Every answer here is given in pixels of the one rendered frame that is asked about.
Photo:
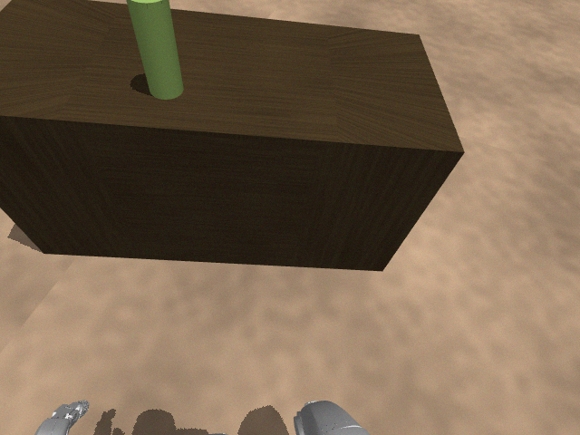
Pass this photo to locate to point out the left robot hand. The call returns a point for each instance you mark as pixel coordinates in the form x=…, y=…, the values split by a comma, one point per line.
x=63, y=419

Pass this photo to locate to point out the bottle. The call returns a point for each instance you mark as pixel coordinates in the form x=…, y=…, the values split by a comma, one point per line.
x=153, y=28

